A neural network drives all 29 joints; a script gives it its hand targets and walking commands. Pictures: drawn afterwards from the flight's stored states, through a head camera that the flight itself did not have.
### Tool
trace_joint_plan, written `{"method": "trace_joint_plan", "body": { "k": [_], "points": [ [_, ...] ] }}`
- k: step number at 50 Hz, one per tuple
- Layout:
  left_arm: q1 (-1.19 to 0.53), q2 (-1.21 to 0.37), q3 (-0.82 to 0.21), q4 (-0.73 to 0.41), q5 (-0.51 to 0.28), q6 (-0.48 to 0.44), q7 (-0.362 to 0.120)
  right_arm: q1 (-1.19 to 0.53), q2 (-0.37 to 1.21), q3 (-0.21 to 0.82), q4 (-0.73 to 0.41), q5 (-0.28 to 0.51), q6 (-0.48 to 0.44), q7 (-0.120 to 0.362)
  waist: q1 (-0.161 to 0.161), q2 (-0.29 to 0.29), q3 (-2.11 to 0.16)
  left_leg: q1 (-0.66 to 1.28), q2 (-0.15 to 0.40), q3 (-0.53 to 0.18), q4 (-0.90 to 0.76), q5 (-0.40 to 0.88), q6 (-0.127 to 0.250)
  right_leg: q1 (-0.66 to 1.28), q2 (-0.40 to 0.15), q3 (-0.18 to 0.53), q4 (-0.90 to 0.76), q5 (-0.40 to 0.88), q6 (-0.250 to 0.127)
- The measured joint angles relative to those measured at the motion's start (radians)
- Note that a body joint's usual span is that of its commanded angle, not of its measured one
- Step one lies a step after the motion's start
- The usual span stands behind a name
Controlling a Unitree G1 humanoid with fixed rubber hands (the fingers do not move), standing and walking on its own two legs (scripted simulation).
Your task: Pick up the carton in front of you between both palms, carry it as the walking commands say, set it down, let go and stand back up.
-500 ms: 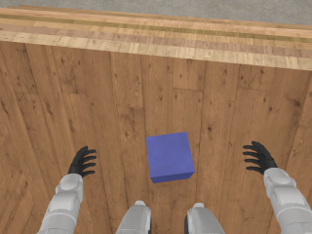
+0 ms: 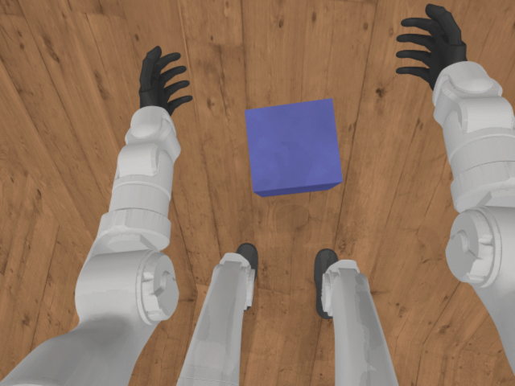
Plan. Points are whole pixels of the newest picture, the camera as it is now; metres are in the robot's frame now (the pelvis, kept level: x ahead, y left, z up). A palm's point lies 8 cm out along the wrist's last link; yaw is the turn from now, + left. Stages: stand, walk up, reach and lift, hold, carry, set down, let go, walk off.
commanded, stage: reach and lift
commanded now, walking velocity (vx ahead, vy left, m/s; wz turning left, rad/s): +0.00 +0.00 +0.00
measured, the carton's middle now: (291, 154) +0.50 +0.01 -0.52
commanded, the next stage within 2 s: none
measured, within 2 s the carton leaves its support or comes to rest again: leaves its support in 1.70 s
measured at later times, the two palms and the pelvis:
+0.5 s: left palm (200, 146) +0.47 +0.20 -0.31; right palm (384, 128) +0.52 -0.18 -0.32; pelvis +0.01 +0.00 -0.15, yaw +2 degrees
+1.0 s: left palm (216, 152) +0.49 +0.20 -0.45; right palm (361, 141) +0.53 -0.17 -0.46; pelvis -0.02 +0.01 -0.27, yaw +2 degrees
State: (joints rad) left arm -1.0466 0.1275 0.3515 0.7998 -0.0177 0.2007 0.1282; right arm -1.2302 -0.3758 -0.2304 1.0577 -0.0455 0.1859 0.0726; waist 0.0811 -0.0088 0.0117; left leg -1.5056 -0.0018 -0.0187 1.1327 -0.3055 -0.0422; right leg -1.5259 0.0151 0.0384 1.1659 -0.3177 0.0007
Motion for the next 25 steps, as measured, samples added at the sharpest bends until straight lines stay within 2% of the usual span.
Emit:
{"method": "trace_joint_plan", "body": {
  "k": [8, 13, 19, 25],
  "points": [
    [0.021, -0.046, 0.085, -0.005, 0.081, -0.081, -0.028, 0.002, 0.051, -0.063, -0.004, -0.073, -0.059, -0.015, -0.006, -0.003, -0.066, -0.133, 0.001, 0.005, 0.039, -0.028, -0.002, -0.138, 0.008, 0.011, 0.042, -0.026, 0.0],
    [0.06, -0.044, 0.09, 0.027, 0.08, -0.133, -0.04, 0.063, 0.083, -0.066, -0.018, -0.073, -0.098, -0.042, -0.016, -0.006, -0.134, -0.279, -0.005, 0.004, 0.166, -0.09, -0.005, -0.285, 0.01, 0.015, 0.172, -0.089, 0.002],
    [0.068, -0.008, 0.017, 0.037, -0.001, -0.168, -0.026, 0.108, 0.069, 0.007, -0.066, 0.011, -0.128, -0.082, -0.025, -0.001, -0.132, -0.468, -0.025, -0.01, 0.378, -0.163, -0.015, -0.472, 0.017, 0.021, 0.384, -0.165, 0.009],
    [0.038, 0.04, -0.073, 0.003, -0.098, -0.16, 0.005, 0.078, 0.01, 0.105, -0.108, 0.12, -0.122, -0.111, -0.029, 0.008, -0.052, -0.615, -0.038, -0.013, 0.595, -0.209, -0.022, -0.618, 0.024, 0.025, 0.601, -0.21, 0.016]
  ]
}}
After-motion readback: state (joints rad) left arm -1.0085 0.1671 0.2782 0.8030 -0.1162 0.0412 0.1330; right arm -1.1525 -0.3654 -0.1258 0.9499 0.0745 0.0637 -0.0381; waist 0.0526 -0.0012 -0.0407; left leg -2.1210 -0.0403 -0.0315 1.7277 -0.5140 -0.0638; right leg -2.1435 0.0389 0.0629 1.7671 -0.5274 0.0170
